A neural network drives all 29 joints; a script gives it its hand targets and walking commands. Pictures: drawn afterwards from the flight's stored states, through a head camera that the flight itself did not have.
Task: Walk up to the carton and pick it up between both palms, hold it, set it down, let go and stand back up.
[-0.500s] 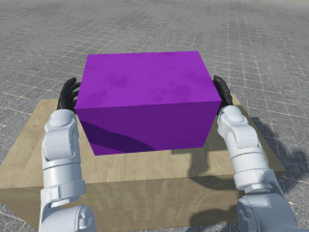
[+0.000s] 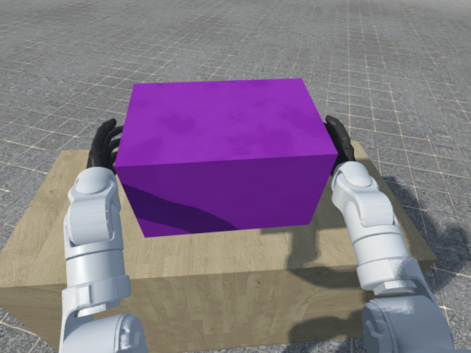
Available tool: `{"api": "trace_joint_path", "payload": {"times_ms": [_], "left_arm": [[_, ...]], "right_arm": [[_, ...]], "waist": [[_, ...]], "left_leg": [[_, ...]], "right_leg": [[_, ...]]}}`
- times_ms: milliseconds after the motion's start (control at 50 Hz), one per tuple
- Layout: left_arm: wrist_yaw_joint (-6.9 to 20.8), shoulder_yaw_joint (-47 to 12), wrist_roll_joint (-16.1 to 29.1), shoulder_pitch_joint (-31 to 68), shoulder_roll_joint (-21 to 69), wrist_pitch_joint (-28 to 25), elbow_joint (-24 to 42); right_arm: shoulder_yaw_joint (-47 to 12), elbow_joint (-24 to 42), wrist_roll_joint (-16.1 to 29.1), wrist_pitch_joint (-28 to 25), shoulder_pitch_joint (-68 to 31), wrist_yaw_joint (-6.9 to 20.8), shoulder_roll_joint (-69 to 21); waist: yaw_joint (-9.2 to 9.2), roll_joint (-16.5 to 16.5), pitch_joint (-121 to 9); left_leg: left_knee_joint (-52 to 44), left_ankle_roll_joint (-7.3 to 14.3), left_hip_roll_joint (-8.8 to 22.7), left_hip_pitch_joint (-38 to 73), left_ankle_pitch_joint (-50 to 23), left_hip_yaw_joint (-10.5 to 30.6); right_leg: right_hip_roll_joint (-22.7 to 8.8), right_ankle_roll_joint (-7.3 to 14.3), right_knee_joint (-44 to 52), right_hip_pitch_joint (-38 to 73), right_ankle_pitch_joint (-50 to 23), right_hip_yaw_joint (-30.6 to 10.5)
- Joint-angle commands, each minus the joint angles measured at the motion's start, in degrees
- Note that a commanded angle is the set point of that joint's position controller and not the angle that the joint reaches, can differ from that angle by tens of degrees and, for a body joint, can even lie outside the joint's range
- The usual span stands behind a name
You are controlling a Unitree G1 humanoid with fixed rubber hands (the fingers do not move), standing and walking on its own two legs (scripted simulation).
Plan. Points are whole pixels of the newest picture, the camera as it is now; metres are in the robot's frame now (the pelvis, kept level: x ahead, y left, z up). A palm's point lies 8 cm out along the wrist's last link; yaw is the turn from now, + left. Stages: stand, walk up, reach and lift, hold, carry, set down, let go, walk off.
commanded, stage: hold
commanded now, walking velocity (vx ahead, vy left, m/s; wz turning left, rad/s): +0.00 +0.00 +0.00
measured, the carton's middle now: (224, 156) +0.40 +0.00 +0.16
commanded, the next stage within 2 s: none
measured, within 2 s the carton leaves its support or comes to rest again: neither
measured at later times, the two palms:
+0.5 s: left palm (105, 172) +0.35 +0.19 +0.18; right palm (343, 163) +0.35 -0.19 +0.17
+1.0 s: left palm (104, 171) +0.35 +0.19 +0.18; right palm (342, 163) +0.35 -0.19 +0.17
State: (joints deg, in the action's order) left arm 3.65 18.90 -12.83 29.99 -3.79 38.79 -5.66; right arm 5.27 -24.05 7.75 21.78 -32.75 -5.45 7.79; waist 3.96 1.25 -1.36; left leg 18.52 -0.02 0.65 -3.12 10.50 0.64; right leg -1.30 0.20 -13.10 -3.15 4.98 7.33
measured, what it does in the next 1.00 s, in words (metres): stands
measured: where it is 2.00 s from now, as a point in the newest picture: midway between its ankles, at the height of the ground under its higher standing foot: outside the picture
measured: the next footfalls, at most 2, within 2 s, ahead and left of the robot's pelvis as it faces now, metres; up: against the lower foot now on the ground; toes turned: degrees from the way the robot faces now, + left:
none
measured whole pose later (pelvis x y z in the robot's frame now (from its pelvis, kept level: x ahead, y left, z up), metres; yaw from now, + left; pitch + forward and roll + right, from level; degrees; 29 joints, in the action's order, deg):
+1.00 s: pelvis +0.00 +0.00 +0.00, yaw +0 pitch -5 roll -1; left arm 3.7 19.1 -12.8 30.0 -3.7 38.5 -6.3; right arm 6.0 -24.1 7.1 21.8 -32.7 -5.3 7.3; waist 4.2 1.7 -1.5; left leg 18.7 -0.1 0.6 -3.4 10.2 0.9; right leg -1.3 0.4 -13.5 -3.5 4.9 7.4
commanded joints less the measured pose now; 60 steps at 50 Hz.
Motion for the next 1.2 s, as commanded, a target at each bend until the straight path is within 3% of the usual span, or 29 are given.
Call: {"api": "trace_joint_path", "payload": {"times_ms": [0, 20, 60, 120, 220, 280, 340, 400, 460, 480, 500, 520, 540, 560, 600, 640, 680, 720, 740, 780, 800, 820, 900, 980, 1080, 1100, 1120, 1160, 1180], "left_arm": [[9.8, -24.9, 9.2, 34.8, 25.1, -2.6, 6.1], [9.9, -26.0, 10.3, 35.7, 25.8, -2.9, 7.3], [9.9, -26.6, 10.8, 38.1, 25.8, -3.3, 8.2], [9.0, -27.8, 11.3, 37.8, 26.4, -3.9, 9.8], [8.9, -27.8, 10.7, 38.0, 26.4, -3.1, 8.3], [8.8, -28.4, 10.8, 36.1, 26.9, -3.2, 10.2], [9.0, -28.3, 10.4, 34.2, 26.9, -3.0, 10.7], [8.4, -28.7, 11.2, 35.2, 26.1, -2.8, 12.9], [8.6, -25.9, 9.6, 34.6, 24.8, -2.3, 9.2], [8.7, -27.0, 9.9, 35.0, 24.9, -2.4, 10.1], [8.9, -27.1, 9.9, 34.5, 26.2, -2.3, 10.9], [8.9, -27.9, 10.2, 35.2, 25.7, -2.5, 10.9], [8.8, -27.6, 10.4, 35.2, 26.5, -2.7, 11.6], [8.8, -28.0, 10.6, 35.7, 25.7, -2.6, 12.0], [8.8, -27.2, 10.7, 36.6, 25.6, -2.7, 10.1], [8.8, -26.7, 10.3, 36.4, 26.0, -2.8, 8.0], [8.7, -27.2, 11.0, 39.7, 26.1, -3.7, 9.4], [8.7, -28.1, 11.2, 38.4, 25.8, -3.9, 10.4], [8.5, -28.4, 11.1, 36.8, 26.0, -3.6, 10.3], [9.1, -25.9, 9.6, 35.9, 24.7, -2.7, 6.3], [9.5, -24.6, 9.1, 36.2, 25.2, -2.7, 6.8], [9.8, -25.8, 10.0, 37.7, 26.1, -3.1, 7.1], [9.1, -27.9, 11.6, 38.7, 26.7, -4.1, 9.6], [8.7, -28.3, 10.9, 38.9, 26.7, -4.0, 7.8], [9.4, -26.1, 10.3, 39.4, 25.3, -3.7, 9.1], [9.4, -25.4, 10.0, 38.0, 25.4, -3.5, 6.1], [9.4, -25.7, 9.8, 38.8, 26.4, -3.5, 5.8], [9.1, -24.6, 8.9, 38.3, 25.3, -3.5, 5.4], [9.3, -24.7, 8.8, 37.3, 25.7, -3.3, 4.3]], "right_arm": [[-20.0, 18.1, 5.2, -4.0, -41.0, 8.7, -28.0], [-20.0, 18.6, 5.3, -4.2, -41.0, 8.8, -28.1], [-21.2, 22.1, 6.2, -4.8, -44.1, 8.7, -28.7], [-22.3, 21.7, 7.1, -4.9, -43.4, 8.6, -29.5], [-19.3, 17.2, 5.1, -4.3, -40.9, 9.1, -27.7], [-22.2, 21.8, 6.6, -4.5, -41.2, 9.2, -27.7], [-22.0, 22.5, 7.1, -4.3, -40.0, 9.2, -26.8], [-22.7, 24.3, 7.5, -4.7, -40.9, 9.2, -26.6], [-21.4, 19.4, 6.3, -3.7, -40.1, 9.3, -27.0], [-21.2, 18.9, 6.6, -3.8, -39.8, 9.4, -27.9], [-21.5, 20.4, 6.7, -3.9, -38.2, 9.5, -27.9], [-21.6, 19.7, 7.2, -3.9, -38.7, 9.3, -28.3], [-22.1, 21.9, 7.7, -4.4, -39.7, 9.4, -28.5], [-22.2, 21.9, 7.7, -4.2, -40.4, 9.4, -28.0], [-20.8, 20.1, 6.5, -4.0, -40.5, 9.3, -28.2], [-20.0, 18.8, 5.2, -4.3, -41.6, 9.4, -27.7], [-21.4, 20.8, 5.8, -5.2, -45.2, 9.6, -30.2], [-22.4, 21.1, 6.2, -4.9, -42.8, 9.2, -30.0], [-21.8, 19.5, 6.6, -4.4, -39.4, 8.9, -28.5], [-20.0, 16.2, 5.2, -3.3, -39.0, 8.9, -27.6], [-20.6, 16.5, 5.3, -3.3, -39.7, 9.1, -28.5], [-20.0, 18.2, 5.0, -4.1, -42.0, 9.2, -29.7], [-22.0, 21.0, 6.1, -4.9, -43.0, 8.9, -29.9], [-20.2, 18.4, 5.9, -4.8, -42.5, 9.2, -28.0], [-21.5, 18.3, 5.9, -4.2, -42.2, 9.1, -29.5], [-20.8, 18.2, 5.6, -4.4, -43.1, 9.3, -28.9], [-20.3, 17.8, 5.6, -4.9, -44.4, 9.6, -29.0], [-20.2, 17.2, 5.3, -5.0, -43.5, 9.6, -28.2], [-20.0, 16.4, 5.2, -4.9, -43.2, 9.7, -28.4]], "waist": [[0.55, -1.8, -17.4], [1.10, -1.3, -18.6], [0.44, -2.5, -21.3], [0.52, -2.1, -23.3], [1.57, -3.4, -20.0], [0.74, -3.2, -21.2], [1.06, -3.3, -22.0], [0.28, -3.0, -22.4], [-0.52, -2.4, -17.1], [0.24, -2.9, -16.6], [-0.12, -3.0, -16.6], [0.74, -3.9, -17.9], [-0.22, -3.6, -20.4], [0.42, -3.6, -20.1], [0.64, -1.9, -19.4], [0.26, -2.6, -17.9], [-0.21, -0.9, -21.7], [0.38, -2.1, -23.8], [0.42, -3.3, -22.6], [1.08, -1.7, -18.0], [0.19, -0.7, -16.5], [0.76, -1.0, -17.8], [0.68, -2.7, -21.8], [1.12, -4.1, -21.0], [0.61, -1.9, -20.5], [0.16, -1.0, -19.9], [0.08, -2.6, -18.6], [-0.77, -1.9, -18.0], [-0.16, -1.9, -17.6]], "left_leg": [[-4.3, -1.4, -3.8, -6.4, -12.1, -1.6], [-3.7, -2.0, -3.8, -5.8, -13.7, -1.4], [-3.1, -2.0, -4.2, -5.8, -14.3, -1.4], [-2.0, -2.0, -3.9, -4.4, -18.2, -1.2], [-3.6, -2.5, -3.7, -4.1, -12.9, -0.8], [-1.9, -2.9, -3.6, -2.6, -21.5, -1.0], [-1.3, -3.5, -3.2, -0.8, -24.6, -0.3], [-1.0, -3.2, -3.3, -1.4, -23.0, -0.4], [-3.4, -2.0, -3.5, -5.4, -14.7, -1.1], [-3.9, -2.2, -3.4, -5.4, -14.2, -1.1], [-3.7, -2.2, -3.3, -4.3, -16.1, -1.4], [-2.9, -2.6, -3.6, -3.8, -17.0, -1.8], [-2.7, -2.3, -3.6, -2.9, -17.0, -1.4], [-2.9, -2.7, -3.4, -3.4, -17.3, -1.1], [-3.3, -2.0, -3.6, -4.2, -14.1, -1.3], [-4.0, -2.1, -3.2, -5.8, -12.5, -1.5], [-3.3, -1.4, -3.7, -5.9, -12.9, -1.7], [-2.4, -1.9, -4.0, -4.5, -17.7, -1.3], [-2.6, -2.0, -4.1, -3.6, -17.3, -1.5], [-3.9, -1.9, -4.0, -5.0, -12.8, -1.6], [-4.9, -1.2, -4.2, -6.7, -8.9, -1.5], [-5.0, -1.3, -3.6, -7.2, -8.3, -1.4], [-2.7, -1.7, -4.3, -5.4, -14.6, -1.3], [-2.7, -2.2, -3.9, -5.1, -14.1, -0.9], [-3.9, -1.7, -4.0, -5.7, -12.8, -1.1], [-4.2, -1.6, -3.7, -6.3, -12.3, -1.1], [-4.5, -1.7, -3.7, -6.4, -11.7, -1.4], [-4.7, -1.4, -3.7, -6.7, -9.4, -1.5], [-4.5, -1.2, -3.6, -6.6, -10.8, -1.2]], "right_leg": [[3.6, 0.5, -1.2, 17.7, -5.0, -3.4], [3.5, 0.5, -1.2, 18.3, -5.6, -3.2], [3.5, 0.5, -1.7, 18.2, -7.3, -3.4], [4.0, 0.2, -2.3, 18.5, -10.1, -3.5], [3.9, 0.7, -1.4, 15.9, -3.8, -3.2], [4.3, 0.6, -1.6, 17.6, -10.0, -3.1], [4.1, 0.5, -1.4, 16.6, -10.3, -3.5], [4.3, 0.9, -1.9, 16.8, -10.2, -3.0], [3.7, 0.7, -1.6, 16.3, -5.8, -3.4], [3.5, 0.7, -1.2, 16.3, -5.0, -3.4], [3.7, 0.7, -1.2, 16.6, -6.8, -3.5], [3.5, 0.5, -1.4, 16.7, -7.7, -3.7], [3.5, 0.7, -1.6, 16.9, -7.7, -3.7], [3.8, 0.6, -1.5, 17.1, -7.4, -3.4], [3.5, 0.6, -1.2, 16.4, -5.3, -3.6], [3.6, 0.7, -1.2, 16.0, -3.7, -3.3], [3.3, 0.5, -1.8, 17.1, -5.6, -3.7], [3.6, 0.1, -2.5, 18.6, -10.8, -3.8], [3.5, 0.1, -2.2, 19.2, -10.1, -4.4], [3.5, 0.1, -1.2, 18.2, -6.4, -3.6], [3.0, 0.2, -1.0, 17.9, -3.5, -3.8], [3.2, 0.5, -1.4, 17.4, -2.0, -3.2], [3.7, 0.2, -2.0, 18.7, -8.0, -3.9], [3.5, 0.8, -1.6, 15.8, -5.4, -3.7], [3.5, 0.3, -1.6, 18.6, -6.5, -3.7], [3.5, 0.3, -1.5, 18.3, -5.0, -3.5], [3.5, 0.4, -0.9, 17.7, -3.6, -3.6], [3.4, 0.5, -0.9, 17.3, -1.8, -3.5], [3.4, 0.6, -1.0, 16.5, -2.7, -3.5]]}}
